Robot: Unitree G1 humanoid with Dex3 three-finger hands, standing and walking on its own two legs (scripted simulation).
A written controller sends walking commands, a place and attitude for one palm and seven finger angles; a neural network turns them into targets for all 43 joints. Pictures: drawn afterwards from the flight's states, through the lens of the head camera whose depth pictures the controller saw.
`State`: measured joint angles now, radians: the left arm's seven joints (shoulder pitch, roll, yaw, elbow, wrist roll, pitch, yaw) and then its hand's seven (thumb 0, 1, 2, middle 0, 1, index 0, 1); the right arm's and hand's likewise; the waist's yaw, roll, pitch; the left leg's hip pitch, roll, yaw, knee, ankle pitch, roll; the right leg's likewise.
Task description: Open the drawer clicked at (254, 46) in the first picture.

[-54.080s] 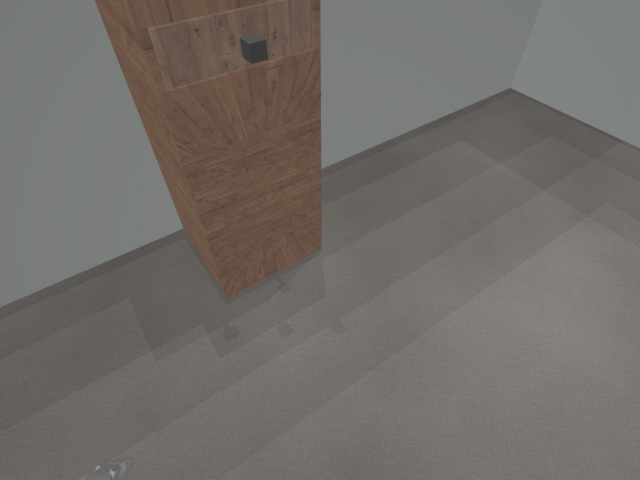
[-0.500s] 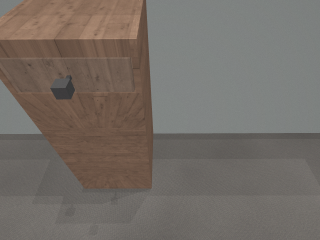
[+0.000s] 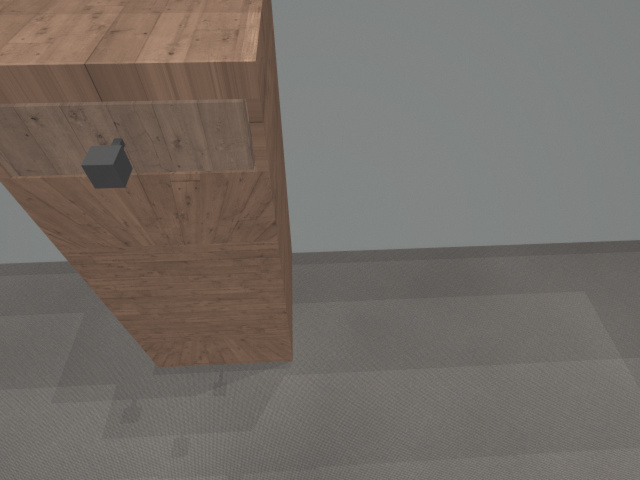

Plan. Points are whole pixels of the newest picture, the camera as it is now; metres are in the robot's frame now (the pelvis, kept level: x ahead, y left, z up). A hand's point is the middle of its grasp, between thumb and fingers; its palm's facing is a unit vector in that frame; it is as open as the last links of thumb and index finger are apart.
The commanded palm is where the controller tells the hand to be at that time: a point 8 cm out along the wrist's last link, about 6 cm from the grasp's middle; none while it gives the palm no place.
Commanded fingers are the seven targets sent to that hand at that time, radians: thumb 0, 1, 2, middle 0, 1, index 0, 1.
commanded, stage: look again from close up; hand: left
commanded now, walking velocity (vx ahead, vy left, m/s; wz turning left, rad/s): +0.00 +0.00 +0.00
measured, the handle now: (112, 157) +0.52 +0.32 +0.11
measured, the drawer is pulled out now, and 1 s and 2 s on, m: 0.00 0.00 0.00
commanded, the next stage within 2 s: shuffle to correct the standing spot in 0.36 s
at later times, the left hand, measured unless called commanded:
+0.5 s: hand out of the picture +0.00 +0.19 -0.18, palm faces +0.01 -0.98 -0.20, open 7.4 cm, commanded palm none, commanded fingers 0.00 0.90 0.90 -0.20 -0.30 -0.20 -0.30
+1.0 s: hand out of the picture +0.02 +0.25 -0.19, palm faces +0.11 -0.97 -0.22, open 7.4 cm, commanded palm none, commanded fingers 0.00 0.90 0.90 -0.20 -0.30 -0.20 -0.30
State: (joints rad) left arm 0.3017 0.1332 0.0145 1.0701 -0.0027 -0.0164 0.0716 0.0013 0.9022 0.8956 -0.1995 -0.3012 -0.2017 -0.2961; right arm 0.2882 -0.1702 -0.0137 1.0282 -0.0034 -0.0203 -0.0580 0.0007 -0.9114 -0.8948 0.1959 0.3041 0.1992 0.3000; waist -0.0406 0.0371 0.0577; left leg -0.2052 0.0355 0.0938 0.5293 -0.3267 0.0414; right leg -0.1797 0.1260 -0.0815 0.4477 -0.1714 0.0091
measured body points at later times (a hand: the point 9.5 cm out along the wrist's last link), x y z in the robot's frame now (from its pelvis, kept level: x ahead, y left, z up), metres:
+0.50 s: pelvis -0.01 +0.01 -0.01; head +0.00 +0.01 +0.44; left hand +0.00 +0.24 -0.16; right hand -0.01 -0.20 -0.17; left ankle -0.02 +0.09 -0.75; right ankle +0.00 -0.12 -0.75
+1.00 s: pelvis +0.01 +0.06 -0.01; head +0.03 +0.07 +0.44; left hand +0.02 +0.30 -0.17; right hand +0.07 -0.17 -0.15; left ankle -0.01 +0.11 -0.75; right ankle -0.02 -0.09 -0.69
